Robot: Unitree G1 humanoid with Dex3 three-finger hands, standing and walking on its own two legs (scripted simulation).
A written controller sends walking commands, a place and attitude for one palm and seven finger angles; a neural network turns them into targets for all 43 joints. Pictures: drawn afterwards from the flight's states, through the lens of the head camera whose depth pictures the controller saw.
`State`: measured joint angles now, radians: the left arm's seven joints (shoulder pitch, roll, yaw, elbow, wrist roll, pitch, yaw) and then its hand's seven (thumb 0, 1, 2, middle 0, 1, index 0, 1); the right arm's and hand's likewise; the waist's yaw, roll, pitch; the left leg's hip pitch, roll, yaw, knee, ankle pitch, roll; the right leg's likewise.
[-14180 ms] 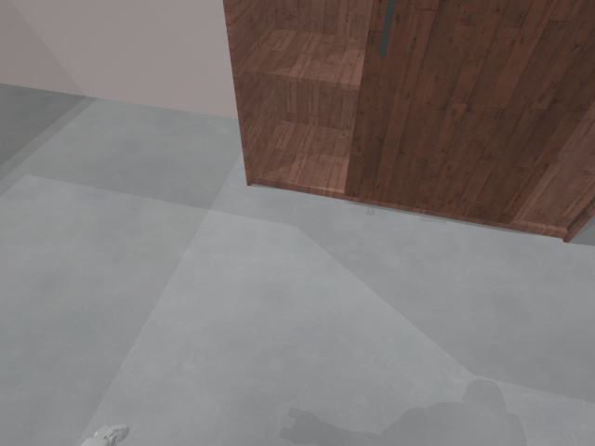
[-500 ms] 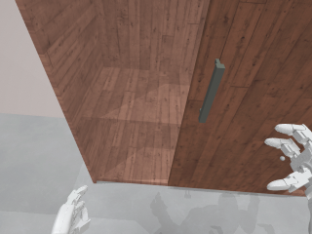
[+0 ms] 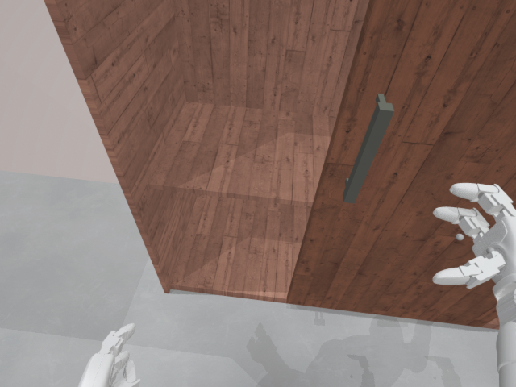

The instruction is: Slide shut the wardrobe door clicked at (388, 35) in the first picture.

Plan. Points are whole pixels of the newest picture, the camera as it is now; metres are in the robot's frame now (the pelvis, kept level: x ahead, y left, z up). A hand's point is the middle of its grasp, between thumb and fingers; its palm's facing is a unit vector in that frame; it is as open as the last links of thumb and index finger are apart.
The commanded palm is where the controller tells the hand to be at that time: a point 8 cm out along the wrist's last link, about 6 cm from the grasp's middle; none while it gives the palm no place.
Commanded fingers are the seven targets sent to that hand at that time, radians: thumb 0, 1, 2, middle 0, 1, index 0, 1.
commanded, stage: move the hooked fingers beside the handle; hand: right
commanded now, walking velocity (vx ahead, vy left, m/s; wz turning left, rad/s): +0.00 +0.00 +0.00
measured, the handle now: (363, 152) +0.52 -0.17 +0.09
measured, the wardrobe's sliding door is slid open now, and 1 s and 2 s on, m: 0.47 0.47 0.47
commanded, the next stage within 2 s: feel for the door with the fingertips in 1.80 s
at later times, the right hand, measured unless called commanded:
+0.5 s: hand (432, 202) +0.39 -0.25 +0.11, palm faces +0.06 +1.00 -0.01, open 14.0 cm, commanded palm +0.36 -0.30 +0.11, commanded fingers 0.00 0.50 -0.30 0.30 1.20 0.30 1.20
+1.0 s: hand (409, 174) +0.45 -0.23 +0.11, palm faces +0.07 +1.00 +0.00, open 14.0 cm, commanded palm +0.43 -0.28 +0.10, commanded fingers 0.00 0.50 -0.30 0.30 1.20 0.30 1.20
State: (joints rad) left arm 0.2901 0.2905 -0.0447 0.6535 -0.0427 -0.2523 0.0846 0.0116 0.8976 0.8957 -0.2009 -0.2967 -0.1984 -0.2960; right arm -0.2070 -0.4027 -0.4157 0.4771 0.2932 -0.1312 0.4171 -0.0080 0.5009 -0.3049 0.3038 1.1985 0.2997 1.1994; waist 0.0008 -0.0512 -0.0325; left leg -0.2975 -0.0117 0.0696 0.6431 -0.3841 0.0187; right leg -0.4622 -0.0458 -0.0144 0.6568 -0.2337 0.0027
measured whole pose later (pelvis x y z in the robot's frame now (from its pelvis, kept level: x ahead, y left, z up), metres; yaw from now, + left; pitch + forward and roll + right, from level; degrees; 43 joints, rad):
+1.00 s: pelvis +0.00 -0.02 -0.01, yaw +1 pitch +8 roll +2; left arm 0.36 0.28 -0.04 0.68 -0.02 -0.10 0.03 0.01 0.90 0.90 -0.20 -0.30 -0.20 -0.30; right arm -0.69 -0.44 -0.38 0.97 0.15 -0.24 0.24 -0.01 0.50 -0.30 0.30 1.20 0.30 1.20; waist 0.09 -0.03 -0.06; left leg -0.46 -0.01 0.05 0.72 -0.41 -0.01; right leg -0.62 -0.05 -0.03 0.75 -0.27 -0.02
